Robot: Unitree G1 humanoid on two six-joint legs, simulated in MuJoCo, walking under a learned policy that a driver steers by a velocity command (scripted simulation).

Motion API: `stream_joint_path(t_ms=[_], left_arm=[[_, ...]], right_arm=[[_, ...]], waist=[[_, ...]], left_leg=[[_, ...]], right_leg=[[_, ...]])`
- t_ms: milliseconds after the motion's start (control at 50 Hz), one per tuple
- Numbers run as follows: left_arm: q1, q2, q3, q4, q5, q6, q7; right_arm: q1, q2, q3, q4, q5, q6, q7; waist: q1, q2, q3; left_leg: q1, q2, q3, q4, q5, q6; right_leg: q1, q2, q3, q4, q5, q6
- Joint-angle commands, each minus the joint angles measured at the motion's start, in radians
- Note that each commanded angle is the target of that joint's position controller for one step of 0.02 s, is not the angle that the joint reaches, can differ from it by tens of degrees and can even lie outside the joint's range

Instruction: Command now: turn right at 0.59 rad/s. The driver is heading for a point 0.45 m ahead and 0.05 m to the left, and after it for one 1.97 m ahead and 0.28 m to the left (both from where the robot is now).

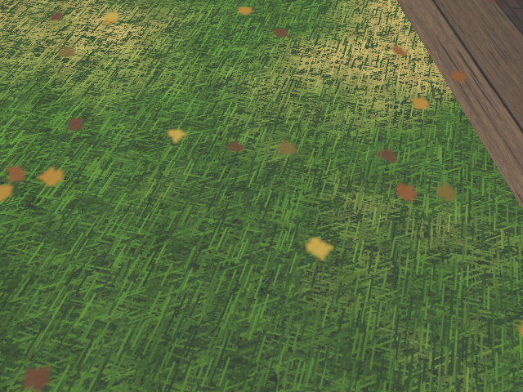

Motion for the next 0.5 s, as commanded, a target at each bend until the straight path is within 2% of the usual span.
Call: stream_joint_path(t_ms=[20,60,100,140,200,220,240,260,280,300,320,340,360,380,400,440,500], left_arm=[[0.027,0.082,0.031,-0.053,-0.007,0.002,0.000],[-0.034,0.054,0.018,-0.082,-0.011,-0.003,-0.003],[-0.055,0.031,0.002,-0.097,-0.002,-0.007,-0.009],[-0.062,0.015,-0.013,-0.103,0.002,-0.015,-0.018],[-0.027,0.026,-0.016,-0.077,0.001,-0.031,-0.028],[0.009,0.021,-0.017,-0.056,0.001,-0.038,-0.030],[0.062,0.014,-0.017,-0.027,0.002,-0.044,-0.032],[0.128,0.025,-0.012,0.004,-0.001,-0.048,-0.028],[0.222,0.050,-0.004,0.029,-0.005,-0.051,-0.022],[0.279,0.175,0.020,0.022,0.001,-0.051,-0.012],[0.290,0.186,0.028,0.021,0.011,-0.071,-0.020],[0.243,0.124,0.009,0.016,0.015,-0.092,-0.022],[0.203,0.082,-0.005,0.018,0.016,-0.109,-0.022],[0.175,0.062,-0.012,0.018,0.013,-0.118,-0.021],[0.157,0.050,-0.017,0.019,0.015,-0.123,-0.018],[0.157,0.040,-0.017,0.022,0.029,-0.133,-0.012],[0.157,0.039,-0.015,0.036,0.033,-0.142,-0.010]], right_arm=[[-0.086,-0.128,-0.023,-0.089,0.009,-0.009,-0.020],[-0.025,-0.143,-0.028,-0.078,0.002,0.001,-0.026],[0.027,-0.172,-0.038,-0.065,0.012,0.004,-0.021],[0.029,-0.202,-0.046,-0.061,0.026,0.001,-0.009],[0.033,-0.214,-0.046,-0.047,0.040,-0.011,0.014],[0.028,-0.213,-0.043,-0.038,0.050,-0.014,0.021],[0.021,-0.204,-0.038,-0.030,0.057,-0.017,0.028],[0.031,-0.167,-0.025,-0.019,0.054,-0.024,0.033],[0.012,-0.093,0.002,-0.023,0.035,-0.036,0.042],[-0.015,-0.021,0.026,-0.081,-0.001,-0.057,0.055],[-0.081,-0.120,-0.003,-0.098,0.033,-0.068,0.048],[-0.077,-0.168,-0.019,-0.092,0.060,-0.071,0.050],[-0.057,-0.163,-0.021,-0.073,0.067,-0.070,0.053],[-0.046,-0.159,-0.023,-0.058,0.057,-0.070,0.053],[-0.039,-0.153,-0.024,-0.051,0.049,-0.070,0.054],[-0.016,-0.115,-0.016,-0.034,0.050,-0.070,0.059],[-0.033,-0.084,-0.006,-0.047,0.050,-0.064,0.058]], waist=[[0.013,0.187,-0.038],[-0.034,0.203,-0.055],[-0.064,0.209,-0.097],[-0.070,0.233,-0.088],[-0.054,0.224,-0.052],[-0.027,0.205,-0.042],[0.005,0.189,-0.037],[0.037,0.161,-0.056],[0.078,0.084,-0.106],[0.071,-0.193,-0.149],[0.123,-0.147,-0.084],[0.099,-0.099,0.001],[0.077,-0.111,0.046],[0.065,-0.107,0.064],[0.054,-0.092,0.076],[0.044,-0.059,0.051],[0.045,-0.034,0.048]], left_leg=[[0.099,0.236,-0.164,-0.178,0.234,0.184],[0.184,0.249,-0.148,-0.170,0.281,0.205],[0.227,0.266,-0.160,-0.198,0.088,0.212],[0.180,0.274,-0.167,-0.240,-0.090,0.210],[0.082,0.275,-0.150,-0.262,-0.155,0.203],[0.050,0.268,-0.136,-0.247,-0.161,0.194],[0.001,0.254,-0.114,-0.212,-0.156,0.178],[-0.074,0.227,-0.082,-0.144,-0.133,0.145],[-0.181,0.169,-0.008,0.022,-0.140,0.083],[-0.434,0.043,0.118,0.346,-0.301,-0.011],[-0.569,0.042,0.027,0.533,-0.378,-0.020],[-0.621,0.091,-0.025,0.606,-0.293,-0.002],[-0.639,0.110,-0.040,0.613,-0.198,0.013],[-0.646,0.121,-0.048,0.601,-0.116,0.014],[-0.629,0.126,-0.065,0.583,-0.040,0.008],[-0.595,0.104,-0.071,0.579,0.072,-0.008],[-0.548,0.074,-0.079,0.448,0.194,-0.038]], right_leg=[[-0.104,-0.060,-0.029,0.126,0.051,0.045],[-0.119,-0.080,-0.051,0.020,0.056,0.060],[-0.075,-0.101,-0.076,-0.104,0.040,0.055],[0.009,-0.107,-0.115,-0.225,0.002,0.031],[0.174,-0.089,-0.167,-0.422,0.021,-0.020],[0.250,-0.081,-0.180,-0.529,0.097,-0.044],[0.354,-0.068,-0.200,-0.643,0.183,-0.068],[0.492,-0.060,-0.190,-0.692,0.192,-0.088],[0.657,-0.155,-0.057,-0.709,0.186,-0.112],[0.790,-0.396,0.301,-0.738,0.190,-0.224],[0.682,-0.496,0.462,-0.841,0.018,-0.354],[0.638,-0.463,0.404,-0.875,-0.103,-0.340],[0.612,-0.412,0.320,-0.898,-0.120,-0.300],[0.602,-0.383,0.247,-0.919,-0.048,-0.269],[0.583,-0.363,0.178,-0.934,0.070,-0.246],[0.564,-0.332,0.055,-0.941,0.270,-0.225],[0.519,-0.306,-0.088,-0.956,0.391,-0.211]])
